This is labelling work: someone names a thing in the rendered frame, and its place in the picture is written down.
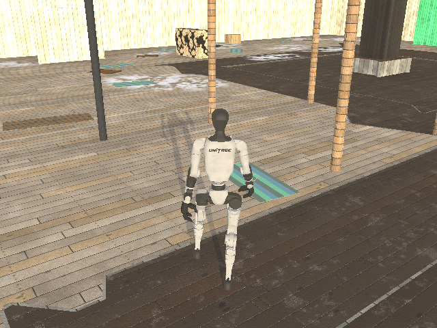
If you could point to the robot right hand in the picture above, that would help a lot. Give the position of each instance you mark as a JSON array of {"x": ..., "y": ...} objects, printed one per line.
[{"x": 244, "y": 188}]

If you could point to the robot left hand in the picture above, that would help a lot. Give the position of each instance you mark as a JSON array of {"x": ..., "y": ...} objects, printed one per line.
[{"x": 184, "y": 210}]

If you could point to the left robot forearm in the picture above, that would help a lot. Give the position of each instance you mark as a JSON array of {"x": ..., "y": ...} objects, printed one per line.
[{"x": 189, "y": 189}]

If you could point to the right robot forearm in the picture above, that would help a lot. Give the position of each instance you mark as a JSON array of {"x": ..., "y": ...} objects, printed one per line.
[{"x": 248, "y": 178}]

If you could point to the robot torso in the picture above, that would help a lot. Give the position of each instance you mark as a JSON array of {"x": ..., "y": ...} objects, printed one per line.
[{"x": 219, "y": 165}]

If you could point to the right robot upper arm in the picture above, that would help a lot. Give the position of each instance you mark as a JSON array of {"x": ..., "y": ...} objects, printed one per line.
[{"x": 243, "y": 155}]

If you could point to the left robot upper arm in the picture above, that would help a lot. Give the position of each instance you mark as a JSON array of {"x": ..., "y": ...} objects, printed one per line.
[{"x": 197, "y": 145}]

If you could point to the right robot shin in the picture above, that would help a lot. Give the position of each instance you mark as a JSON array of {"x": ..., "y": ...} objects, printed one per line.
[{"x": 230, "y": 253}]

